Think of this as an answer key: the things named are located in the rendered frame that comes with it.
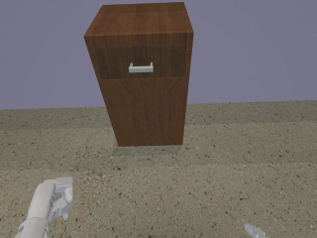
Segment cabinet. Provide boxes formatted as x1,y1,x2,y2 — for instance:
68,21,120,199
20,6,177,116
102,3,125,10
83,2,194,147

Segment robot left hand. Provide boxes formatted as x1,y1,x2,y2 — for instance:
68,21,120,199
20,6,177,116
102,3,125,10
26,177,73,222

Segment robot left forearm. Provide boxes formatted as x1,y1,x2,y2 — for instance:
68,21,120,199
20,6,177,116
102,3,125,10
15,217,50,238

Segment drawer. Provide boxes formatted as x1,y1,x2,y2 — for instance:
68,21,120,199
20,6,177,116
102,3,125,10
92,44,187,80

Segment robot right hand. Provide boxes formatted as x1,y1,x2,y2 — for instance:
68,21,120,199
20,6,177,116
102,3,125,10
244,223,269,238

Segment handle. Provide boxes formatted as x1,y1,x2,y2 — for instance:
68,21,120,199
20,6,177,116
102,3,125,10
129,62,154,73

